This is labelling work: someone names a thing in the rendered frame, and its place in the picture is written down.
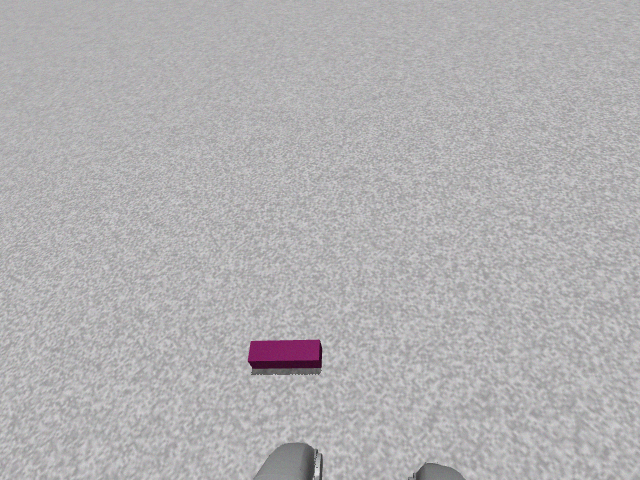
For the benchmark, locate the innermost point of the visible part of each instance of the carton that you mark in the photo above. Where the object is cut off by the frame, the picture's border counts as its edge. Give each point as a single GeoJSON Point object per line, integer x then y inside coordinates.
{"type": "Point", "coordinates": [285, 354]}

